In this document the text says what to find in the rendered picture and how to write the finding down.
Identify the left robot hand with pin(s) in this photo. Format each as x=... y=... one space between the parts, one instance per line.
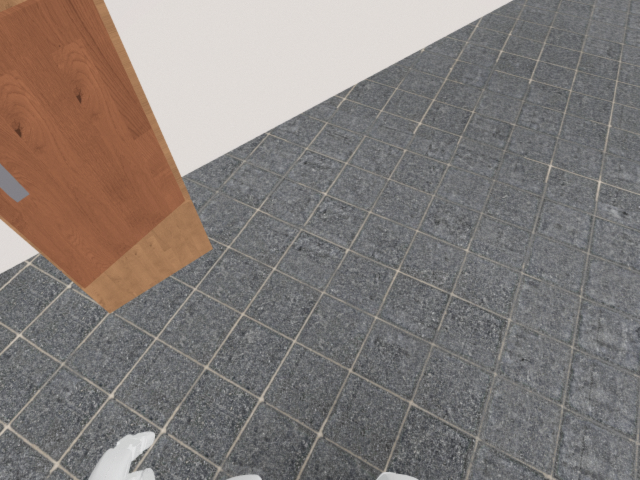
x=115 y=463

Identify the handle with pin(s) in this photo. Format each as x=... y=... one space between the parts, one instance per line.
x=11 y=186

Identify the cupboard door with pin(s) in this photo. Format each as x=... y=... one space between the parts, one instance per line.
x=74 y=134

